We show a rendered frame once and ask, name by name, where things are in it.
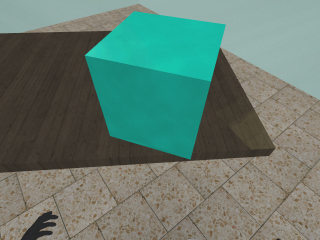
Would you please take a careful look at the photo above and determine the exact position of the robot left hand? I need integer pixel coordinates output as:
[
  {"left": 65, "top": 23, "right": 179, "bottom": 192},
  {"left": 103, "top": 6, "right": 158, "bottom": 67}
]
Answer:
[{"left": 21, "top": 211, "right": 58, "bottom": 240}]

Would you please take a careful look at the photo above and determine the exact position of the table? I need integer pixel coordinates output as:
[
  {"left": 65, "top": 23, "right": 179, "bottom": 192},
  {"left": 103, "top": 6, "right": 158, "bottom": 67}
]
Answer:
[{"left": 0, "top": 31, "right": 276, "bottom": 173}]

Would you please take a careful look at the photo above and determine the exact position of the carton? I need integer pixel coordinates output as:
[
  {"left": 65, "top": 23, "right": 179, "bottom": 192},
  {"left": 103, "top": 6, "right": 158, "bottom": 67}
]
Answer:
[{"left": 85, "top": 11, "right": 226, "bottom": 160}]

